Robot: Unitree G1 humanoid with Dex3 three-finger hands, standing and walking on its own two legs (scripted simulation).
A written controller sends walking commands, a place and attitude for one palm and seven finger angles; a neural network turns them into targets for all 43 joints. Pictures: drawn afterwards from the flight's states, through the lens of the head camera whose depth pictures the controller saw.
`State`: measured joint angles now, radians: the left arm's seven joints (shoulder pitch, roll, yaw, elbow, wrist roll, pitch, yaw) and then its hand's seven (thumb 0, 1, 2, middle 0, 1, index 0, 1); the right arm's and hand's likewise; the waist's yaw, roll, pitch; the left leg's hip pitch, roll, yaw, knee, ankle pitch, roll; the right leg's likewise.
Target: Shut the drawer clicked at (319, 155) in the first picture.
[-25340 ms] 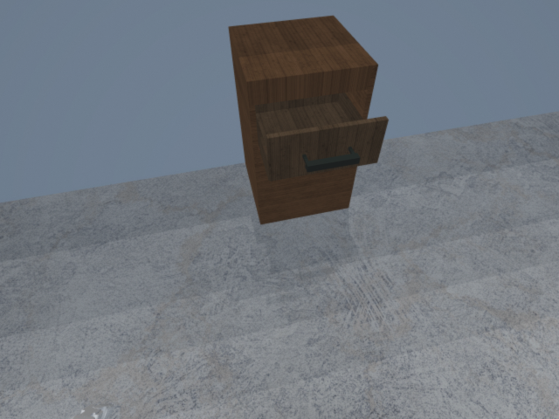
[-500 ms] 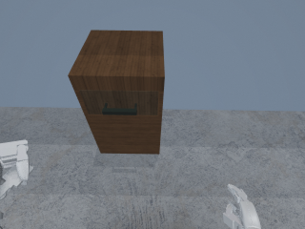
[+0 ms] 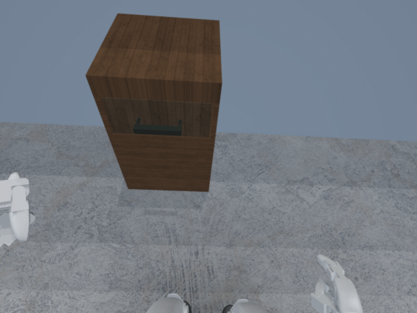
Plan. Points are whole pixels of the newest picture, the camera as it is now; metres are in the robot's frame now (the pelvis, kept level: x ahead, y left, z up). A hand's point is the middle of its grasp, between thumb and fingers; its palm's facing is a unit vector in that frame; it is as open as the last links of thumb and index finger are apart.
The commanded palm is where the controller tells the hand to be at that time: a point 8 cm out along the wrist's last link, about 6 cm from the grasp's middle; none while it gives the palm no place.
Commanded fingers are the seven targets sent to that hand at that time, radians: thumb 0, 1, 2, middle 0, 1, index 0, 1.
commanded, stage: step back with the hand held close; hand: left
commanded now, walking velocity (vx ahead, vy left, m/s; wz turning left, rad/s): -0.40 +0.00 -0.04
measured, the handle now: (158, 125) +0.75 +0.19 -0.21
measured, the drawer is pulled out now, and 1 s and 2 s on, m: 0.00 0.00 0.00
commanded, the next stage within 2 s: stop stepping back and stand still in 0.28 s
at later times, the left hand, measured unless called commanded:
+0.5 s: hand (4, 288) +0.13 +0.22 +0.19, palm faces +0.24 -0.85 -0.47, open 3.2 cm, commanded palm +0.08 +0.27 +0.20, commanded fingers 0.00 0.90 0.90 -1.40 -1.60 -1.40 -1.60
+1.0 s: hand out of the picture +0.10 +0.30 +0.18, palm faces +0.35 -0.87 -0.34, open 3.2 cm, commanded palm +0.03 +0.34 +0.20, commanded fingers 0.00 0.90 0.90 -1.40 -1.60 -1.40 -1.60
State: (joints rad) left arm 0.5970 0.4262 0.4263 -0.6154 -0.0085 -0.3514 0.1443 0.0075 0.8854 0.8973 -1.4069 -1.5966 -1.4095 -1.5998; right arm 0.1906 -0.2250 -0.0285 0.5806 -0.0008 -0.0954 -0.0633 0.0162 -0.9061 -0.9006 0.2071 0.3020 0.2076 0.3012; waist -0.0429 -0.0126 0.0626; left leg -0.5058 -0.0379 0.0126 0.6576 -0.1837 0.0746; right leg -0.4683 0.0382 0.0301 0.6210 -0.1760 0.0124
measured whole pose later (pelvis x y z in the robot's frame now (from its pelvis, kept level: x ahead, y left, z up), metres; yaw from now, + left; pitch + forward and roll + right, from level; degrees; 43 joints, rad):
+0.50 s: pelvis -0.07 +0.00 +0.00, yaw -4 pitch -2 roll -4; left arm 0.68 0.46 0.42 -0.63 -0.06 -0.33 0.11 0.00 0.88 0.90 -1.41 -1.60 -1.41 -1.60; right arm 0.24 -0.22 -0.02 0.61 0.01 -0.07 -0.08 0.02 -0.91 -0.90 0.21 0.30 0.21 0.30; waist -0.05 0.00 0.01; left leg -0.54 0.02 -0.02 0.64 -0.19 0.01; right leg -0.12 0.07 0.03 0.58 -0.44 0.01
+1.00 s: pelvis -0.12 +0.07 +0.01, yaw -5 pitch -1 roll -1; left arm 0.52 0.39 0.41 -0.60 -0.04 -0.16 0.16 0.01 0.89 0.90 -1.41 -1.60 -1.41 -1.60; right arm 0.20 -0.13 0.05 0.63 -0.01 -0.12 -0.06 0.02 -0.91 -0.90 0.21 0.30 0.21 0.30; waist -0.01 -0.09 0.03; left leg -0.37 0.00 0.04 0.61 -0.22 0.05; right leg -0.37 0.01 0.00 0.87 -0.47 -0.01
